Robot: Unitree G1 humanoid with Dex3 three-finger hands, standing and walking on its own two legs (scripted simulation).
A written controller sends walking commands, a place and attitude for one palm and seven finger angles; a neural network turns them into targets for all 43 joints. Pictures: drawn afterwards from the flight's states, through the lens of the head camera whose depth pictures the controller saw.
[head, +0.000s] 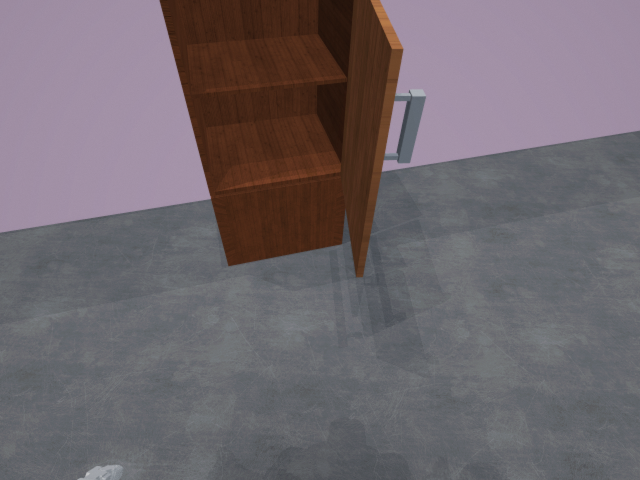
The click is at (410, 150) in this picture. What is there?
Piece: cupboard door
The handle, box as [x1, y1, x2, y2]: [384, 89, 425, 162]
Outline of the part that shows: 422,89 409,89 408,93 395,94 394,100 406,100 407,102 397,151 395,153 385,153 384,159 396,159 398,162 409,162 425,98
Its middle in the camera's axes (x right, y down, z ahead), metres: +0.15 -0.21 +0.74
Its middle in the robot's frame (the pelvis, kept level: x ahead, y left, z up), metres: +0.72 -0.11 +0.06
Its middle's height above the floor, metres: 0.83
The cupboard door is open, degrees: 79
